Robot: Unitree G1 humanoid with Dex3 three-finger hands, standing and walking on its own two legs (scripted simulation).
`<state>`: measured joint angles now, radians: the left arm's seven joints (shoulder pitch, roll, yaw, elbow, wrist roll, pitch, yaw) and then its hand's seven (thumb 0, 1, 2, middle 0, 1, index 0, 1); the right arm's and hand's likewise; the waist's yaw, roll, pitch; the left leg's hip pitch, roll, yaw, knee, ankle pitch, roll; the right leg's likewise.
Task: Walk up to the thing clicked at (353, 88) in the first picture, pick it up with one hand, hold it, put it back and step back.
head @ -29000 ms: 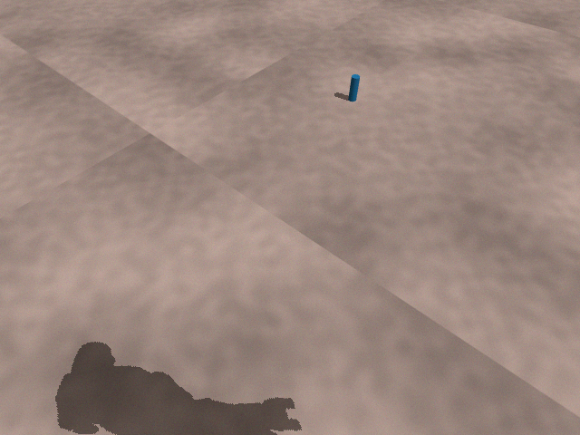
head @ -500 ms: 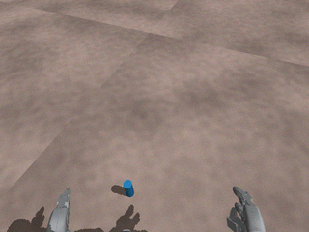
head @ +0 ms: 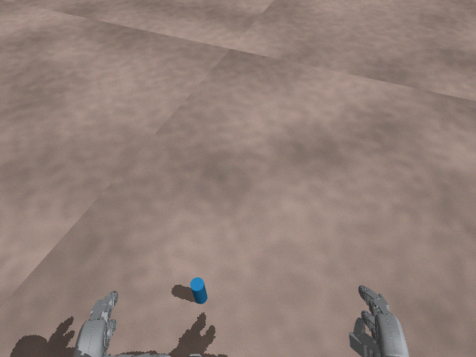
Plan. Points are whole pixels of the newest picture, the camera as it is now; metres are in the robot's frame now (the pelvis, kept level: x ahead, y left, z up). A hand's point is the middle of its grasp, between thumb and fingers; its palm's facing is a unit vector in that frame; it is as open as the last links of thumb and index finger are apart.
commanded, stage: stand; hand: left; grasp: from the side
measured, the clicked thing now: (199, 291) +0.45 +0.15 -0.65
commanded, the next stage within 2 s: none
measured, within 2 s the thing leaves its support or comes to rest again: neither
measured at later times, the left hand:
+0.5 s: hand out of the picture +0.11 +0.24 -0.11, palm faces +0.00 -0.94 -0.35, open 7.5 cm
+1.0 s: hand out of the picture +0.02 +0.26 -0.11, palm faces +0.01 -0.94 -0.34, open 7.4 cm
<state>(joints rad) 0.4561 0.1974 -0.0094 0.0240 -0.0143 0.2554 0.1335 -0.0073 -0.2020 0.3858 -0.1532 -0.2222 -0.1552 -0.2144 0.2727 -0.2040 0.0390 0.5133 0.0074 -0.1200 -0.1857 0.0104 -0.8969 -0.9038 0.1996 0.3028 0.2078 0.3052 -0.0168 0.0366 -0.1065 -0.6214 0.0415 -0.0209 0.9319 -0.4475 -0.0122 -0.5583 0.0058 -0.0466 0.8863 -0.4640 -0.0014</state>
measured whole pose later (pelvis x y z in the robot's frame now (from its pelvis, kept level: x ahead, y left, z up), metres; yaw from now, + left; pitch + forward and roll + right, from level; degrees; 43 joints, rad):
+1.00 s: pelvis -0.02 +0.01 +0.05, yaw +1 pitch -3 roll +0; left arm 0.19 0.31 0.01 1.09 0.03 -0.01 0.02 0.01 0.90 0.90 -0.20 -0.31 -0.20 -0.30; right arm 0.15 -0.30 -0.01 1.09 -0.03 0.00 0.00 0.00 -0.90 -0.90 0.20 0.30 0.21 0.30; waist 0.02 0.02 0.06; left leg -0.18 -0.01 0.00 0.40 -0.17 0.01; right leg -0.13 -0.04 -0.04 0.40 -0.21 0.02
